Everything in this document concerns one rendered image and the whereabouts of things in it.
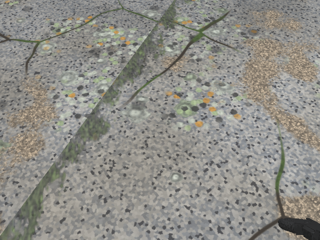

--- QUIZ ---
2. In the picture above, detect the robot right hand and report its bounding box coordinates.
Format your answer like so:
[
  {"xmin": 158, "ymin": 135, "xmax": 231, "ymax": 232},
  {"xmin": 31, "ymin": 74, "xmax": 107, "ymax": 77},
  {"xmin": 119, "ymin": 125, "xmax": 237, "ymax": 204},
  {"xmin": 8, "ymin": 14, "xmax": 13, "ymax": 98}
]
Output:
[{"xmin": 278, "ymin": 218, "xmax": 320, "ymax": 240}]

